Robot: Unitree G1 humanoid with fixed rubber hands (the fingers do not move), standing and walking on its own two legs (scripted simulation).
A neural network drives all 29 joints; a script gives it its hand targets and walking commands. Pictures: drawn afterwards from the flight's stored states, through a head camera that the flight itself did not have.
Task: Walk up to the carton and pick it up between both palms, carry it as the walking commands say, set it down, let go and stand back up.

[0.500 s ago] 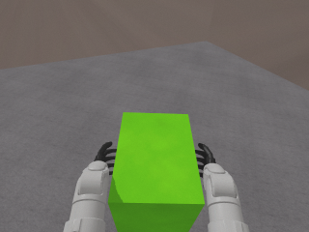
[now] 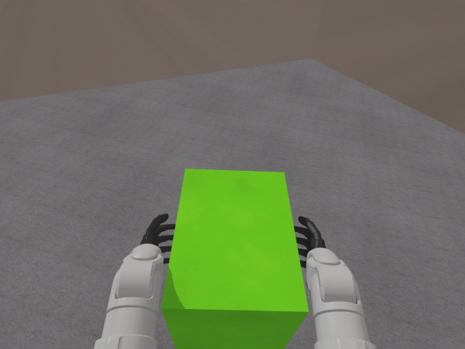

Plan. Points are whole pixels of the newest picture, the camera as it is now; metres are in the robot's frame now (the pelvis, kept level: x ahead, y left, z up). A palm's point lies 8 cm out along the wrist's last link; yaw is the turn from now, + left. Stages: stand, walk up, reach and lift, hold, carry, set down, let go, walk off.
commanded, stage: carry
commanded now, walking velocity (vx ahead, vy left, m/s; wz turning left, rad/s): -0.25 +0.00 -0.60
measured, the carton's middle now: (231, 261) +0.31 +0.00 -0.01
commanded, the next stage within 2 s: none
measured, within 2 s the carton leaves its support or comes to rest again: neither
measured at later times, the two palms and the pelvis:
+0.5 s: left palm (173, 314) +0.17 +0.09 +0.07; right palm out of the picture +0.13 -0.20 +0.06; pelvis -0.09 -0.02 -0.02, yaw -8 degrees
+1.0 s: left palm out of the picture +0.05 +0.02 +0.07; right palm out of the picture -0.09 -0.24 +0.06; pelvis -0.24 +0.00 -0.03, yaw -27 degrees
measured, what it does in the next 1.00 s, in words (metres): walks backwards, turning right: left foot, then right foot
